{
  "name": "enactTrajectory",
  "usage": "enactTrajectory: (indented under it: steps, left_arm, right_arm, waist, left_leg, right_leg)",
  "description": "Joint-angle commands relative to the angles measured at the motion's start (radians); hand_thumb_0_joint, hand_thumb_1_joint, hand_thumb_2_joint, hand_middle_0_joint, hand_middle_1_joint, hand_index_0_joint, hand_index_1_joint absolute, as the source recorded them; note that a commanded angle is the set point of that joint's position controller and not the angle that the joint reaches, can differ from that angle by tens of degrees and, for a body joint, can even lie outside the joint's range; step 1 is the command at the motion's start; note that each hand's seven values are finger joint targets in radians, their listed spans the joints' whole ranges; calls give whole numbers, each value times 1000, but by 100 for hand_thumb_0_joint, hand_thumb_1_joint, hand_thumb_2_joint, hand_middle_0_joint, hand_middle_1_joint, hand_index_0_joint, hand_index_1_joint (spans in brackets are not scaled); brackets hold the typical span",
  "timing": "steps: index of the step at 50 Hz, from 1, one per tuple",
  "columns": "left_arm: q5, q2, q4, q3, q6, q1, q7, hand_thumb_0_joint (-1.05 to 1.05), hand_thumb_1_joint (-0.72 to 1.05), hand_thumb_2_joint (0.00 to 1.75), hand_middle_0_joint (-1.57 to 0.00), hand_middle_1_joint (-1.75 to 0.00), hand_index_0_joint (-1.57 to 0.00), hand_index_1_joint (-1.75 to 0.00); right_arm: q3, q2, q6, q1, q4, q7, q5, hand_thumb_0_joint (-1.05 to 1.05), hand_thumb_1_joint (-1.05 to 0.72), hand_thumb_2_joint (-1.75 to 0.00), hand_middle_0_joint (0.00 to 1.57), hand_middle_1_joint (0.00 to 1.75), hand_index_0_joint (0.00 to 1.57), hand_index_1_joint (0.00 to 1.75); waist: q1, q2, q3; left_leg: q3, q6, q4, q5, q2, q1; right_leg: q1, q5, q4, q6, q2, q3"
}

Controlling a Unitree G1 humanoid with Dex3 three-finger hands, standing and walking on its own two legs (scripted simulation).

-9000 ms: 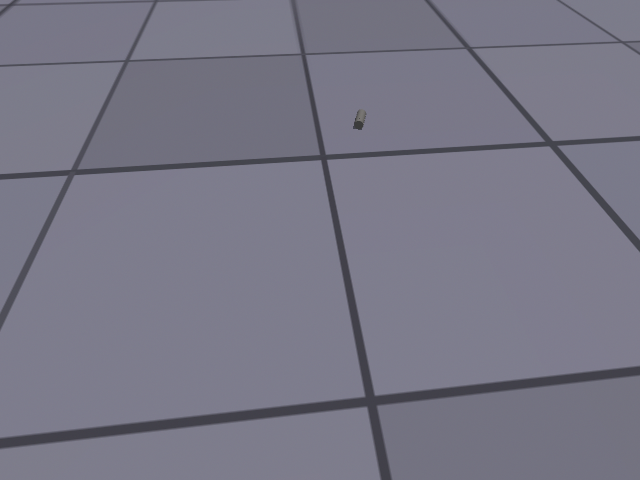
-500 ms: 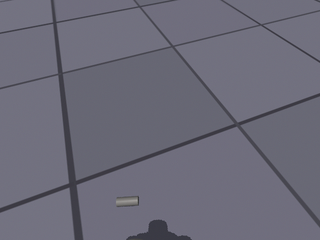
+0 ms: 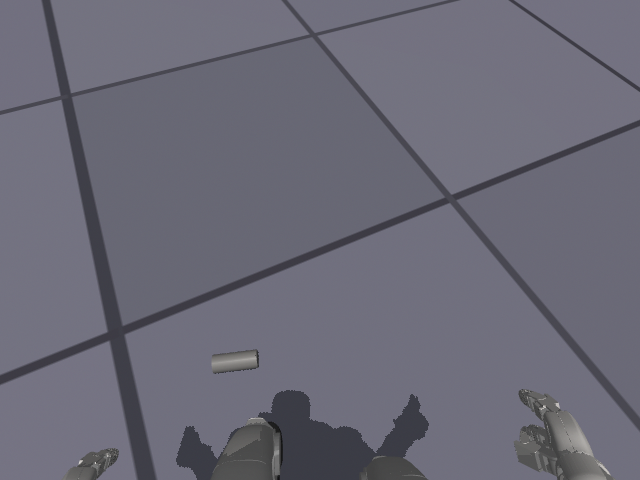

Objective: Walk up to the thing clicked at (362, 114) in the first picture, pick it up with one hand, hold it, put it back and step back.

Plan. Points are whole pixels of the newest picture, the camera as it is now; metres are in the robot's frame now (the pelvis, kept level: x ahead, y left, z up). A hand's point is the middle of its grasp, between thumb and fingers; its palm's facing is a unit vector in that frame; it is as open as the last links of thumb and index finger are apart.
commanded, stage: walk up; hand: left
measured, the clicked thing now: (235, 361) +0.45 +0.26 -0.71
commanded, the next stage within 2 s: none
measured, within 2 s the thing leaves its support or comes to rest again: neither
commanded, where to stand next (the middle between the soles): +0.08 +0.03 m, yaw +5 degrees
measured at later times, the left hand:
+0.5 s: hand out of the picture -0.02 +0.29 -0.11, palm faces +0.07 -0.91 -0.40, open 7.4 cm
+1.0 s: hand out of the picture +0.04 +0.28 -0.13, palm faces +0.12 -0.89 -0.43, open 7.4 cm
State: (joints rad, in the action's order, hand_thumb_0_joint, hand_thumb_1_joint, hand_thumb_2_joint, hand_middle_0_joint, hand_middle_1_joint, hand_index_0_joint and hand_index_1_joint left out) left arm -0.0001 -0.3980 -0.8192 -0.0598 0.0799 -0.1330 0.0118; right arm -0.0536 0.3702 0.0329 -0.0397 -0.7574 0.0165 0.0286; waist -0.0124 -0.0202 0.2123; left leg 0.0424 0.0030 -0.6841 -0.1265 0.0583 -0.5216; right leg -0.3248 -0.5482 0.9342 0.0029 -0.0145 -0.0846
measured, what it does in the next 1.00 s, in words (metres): steps on the spot: right foot, then left foot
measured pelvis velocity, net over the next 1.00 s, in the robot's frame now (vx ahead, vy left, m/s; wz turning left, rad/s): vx -0.08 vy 0.00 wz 0.17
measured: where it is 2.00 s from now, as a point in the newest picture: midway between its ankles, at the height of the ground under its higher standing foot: outside the picture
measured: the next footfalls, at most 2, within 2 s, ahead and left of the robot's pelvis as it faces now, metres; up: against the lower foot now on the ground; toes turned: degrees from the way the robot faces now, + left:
right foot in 0.02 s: +0.00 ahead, -0.14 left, +0.00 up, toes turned +3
left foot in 0.38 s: -0.02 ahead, +0.12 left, +0.00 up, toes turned +6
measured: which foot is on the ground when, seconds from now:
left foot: down 0.00-0.06, up 0.08-0.36, down 0.38-0.74, up 0.76-0.98, down 1.00-1.00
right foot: up 0.00-0.00, down 0.02-0.40, up 0.42-0.70, down 0.72-1.00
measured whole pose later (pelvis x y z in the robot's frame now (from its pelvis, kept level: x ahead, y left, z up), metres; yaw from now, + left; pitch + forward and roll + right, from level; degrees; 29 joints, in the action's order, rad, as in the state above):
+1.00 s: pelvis -0.08 +0.00 -0.01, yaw +10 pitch -3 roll +1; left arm 0.04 -0.37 -0.80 -0.04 0.03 -0.05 -0.02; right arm -0.06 0.42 0.06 -0.20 -0.86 -0.02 0.00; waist 0.00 0.01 0.18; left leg -0.02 0.00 -0.86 -0.54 -0.03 -0.30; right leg -0.58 -0.12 0.74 0.00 0.11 0.02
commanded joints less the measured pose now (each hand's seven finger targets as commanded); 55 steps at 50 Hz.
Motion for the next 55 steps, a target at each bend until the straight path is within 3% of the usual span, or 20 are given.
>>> enactTrajectory:
  steps: [1, 3, 8, 12, 16, 18, 19, 20, 21, 27, 31, 35, 37, 38, 43, 48, 50, 51, 52, 55]
  left_arm:
    - [32, -176, -5, -88, -20, -283, -1, 0, 90, 90, -20, -30, -20, -30]
    - [58, -404, 100, -131, -28, -112, -7, 0, 90, 90, -20, -30, -20, -30]
    - [50, -214, 142, -95, -51, 67, -31, 0, 90, 90, -20, -30, -20, -30]
    - [56, -272, 91, -118, -112, -207, -7, 0, 90, 90, -20, -30, -20, -30]
    - [36, -311, 83, -107, -119, -239, 3, 0, 90, 90, -20, -30, -20, -30]
    - [33, -279, 118, -82, -113, -116, 15, 0, 90, 90, -20, -30, -20, -30]
    - [32, -206, 129, -56, -107, -120, 15, 0, 90, 90, -20, -30, -20, -30]
    - [19, -122, 176, -37, -110, -83, 18, 0, 90, 90, -20, -30, -20, -30]
    - [32, -231, 168, -63, -113, -4, 5, 0, 90, 90, -20, -30, -20, -30]
    - [15, -213, 55, -62, -128, -173, 36, 0, 90, 90, -20, -30, -20, -30]
    - [-34, -171, 7, -47, -117, -161, -35, 0, 90, 90, -20, -30, -20, -30]
    - [7, -241, 3, -68, -113, -173, -46, 0, 90, 90, -20, -30, -20, -30]
    - [10, -332, 48, -76, -111, -147, -50, 0, 90, 90, -20, -30, -20, -30]
    - [15, -337, 61, -79, -108, -109, -58, 0, 90, 90, -20, -30, -20, -30]
    - [37, -251, 92, -70, -80, 41, -75, 0, 90, 90, -20, -30, -20, -30]
    - [49, -274, 86, -78, -46, 65, -48, 0, 90, 90, -20, -30, -20, -30]
    - [30, -206, 57, -56, -30, -8, -46, 0, 90, 90, -20, -30, -20, -30]
    - [14, -180, 75, -54, -42, 76, -55, 0, 90, 90, -20, -30, -20, -30]
    - [30, -271, 65, -91, -57, 186, -66, 0, 90, 90, -20, -30, -20, -30]
    - [4, -200, -39, -66, -60, -51, -30, 0, 90, 90, -20, -30, -20, -30]
  right_arm:
    - [-77, 256, 9, -34, 73, 12, -3, 0, -90, -90, 20, 30, 20, 30]
    - [-81, 233, 3, 33, 100, 35, -18, 0, -90, -90, 20, 30, 20, 30]
    - [-62, 214, -16, -158, 17, 28, -34, 0, -90, -90, 20, 30, 20, 30]
    - [-68, 249, -52, -90, 36, -35, -10, 0, -90, -90, 20, 30, 20, 30]
    - [-64, 227, -77, -80, 28, -50, 5, 0, -90, -90, 20, 30, 20, 30]
    - [-75, 209, -96, -304, -46, -50, -6, 0, -90, -90, 20, 30, 20, 30]
    - [-100, 245, -108, -403, -75, -42, -5, 0, -90, -90, 20, 30, 20, 30]
    - [-123, 356, -117, -469, -64, -34, 16, 0, -90, -90, 20, 30, 20, 30]
    - [-133, 414, -119, -460, -42, -34, 2, 0, -90, -90, 20, 30, 20, 30]
    - [-72, 292, -130, -276, 11, -28, -13, 0, -90, -90, 20, 30, 20, 30]
    - [-40, 226, -42, -167, 30, -15, -11, 0, -90, -90, 20, 30, 20, 30]
    - [-40, 192, 5, -189, 36, -8, -54, 0, -90, -90, 20, 30, 20, 30]
    - [-48, 193, 37, -274, 20, 12, -55, 0, -90, -90, 20, 30, 20, 30]
    - [-68, 232, 48, -283, 10, 20, -42, 0, -90, -90, 20, 30, 20, 30]
    - [-74, 235, 48, -316, -29, 1, -31, 0, -90, -90, 20, 30, 20, 30]
    - [-72, 245, 12, -401, -124, -17, -20, 0, -90, -90, 20, 30, 20, 30]
    - [-78, 267, 6, -365, -141, -21, 12, 0, -90, -90, 20, 30, 20, 30]
    - [-96, 407, 8, -249, -78, -20, 26, 0, -90, -90, 20, 30, 20, 30]
    - [-101, 439, -2, -142, -55, -18, 11, 0, -90, -90, 20, 30, 20, 30]
    - [-61, 303, -74, -92, -77, 12, 22, 0, -90, -90, 20, 30, 20, 30]
  waist:
    - [-52, 138, -289]
    - [-91, -285, -174]
    - [26, -153, -176]
    - [-114, -184, -285]
    - [-86, -152, -110]
    - [65, -124, -179]
    - [113, 21, -218]
    - [138, 271, -215]
    - [158, 130, -114]
    - [24, 171, -66]
    - [1, 270, -58]
    - [-30, 31, -206]
    - [-21, -174, -295]
    - [-8, -139, -291]
    - [11, -144, -303]
    - [24, -254, -344]
    - [20, 25, -219]
    - [56, 342, -113]
    - [82, 223, 15]
    - [-34, 15, -124]
  left_leg:
    - [-219, -109, 80, -99, 131, 26]
    - [-183, 0, -419, -525, -171, -85]
    - [-171, 11, -603, -339, -188, -31]
    - [-103, -3, -178, -373, -97, -166]
    - [-79, -34, 56, -427, -64, -19]
    - [-11, -62, 285, -201, -102, 410]
    - [-132, -85, 339, -213, -74, 691]
    - [-667, -177, 473, -551, 219, 799]
    - [-824, -289, 485, -583, 366, 597]
    - [-274, -214, 444, -205, 155, 300]
    - [-107, -172, 165, 572, 76, 212]
    - [-112, -71, -100, 52, -25, 101]
    - [-172, -28, -549, -545, -164, 116]
    - [-224, -21, -670, -544, -140, 130]
    - [-169, 12, -620, -386, -111, 98]
    - [45, -10, 18, -445, -115, 269]
    - [-190, -61, 254, -501, -46, 348]
    - [-704, -185, 474, -776, 292, 119]
    - [-821, -296, 538, -763, 385, -119]
    - [-405, -119, 345, -460, 166, 208]
  right_leg:
    - [196, 137, -393, 45, 15, 29]
    - [-138, 215, -651, 324, 472, -597]
    - [22, 751, -397, 206, 226, -109]
    - [486, -157, -542, 241, 294, -325]
    - [287, 18, -584, 242, 336, -296]
    - [32, 165, -449, 163, 235, -98]
    - [-199, 146, -224, 101, 124, 26]
    - [-524, -8, 74, 33, -27, 125]
    - [-538, -38, 105, 34, 50, -35]
    - [-194, 212, -47, 0, 93, 47]
    - [-15, 300, -200, -19, 30, 149]
    - [222, 700, -406, 19, 91, 63]
    - [112, 896, -563, 265, 465, -413]
    - [50, 784, -546, 309, 468, -447]
    - [-8, 359, -492, 206, 287, -124]
    - [-19, -83, -498, 150, 258, -131]
    - [-291, -155, -229, 65, 134, -63]
    - [-429, -63, 54, 8, -51, 57]
    - [-326, -45, 172, -4, 2, -106]
    - [-322, 221, 210, 22, -39, -140]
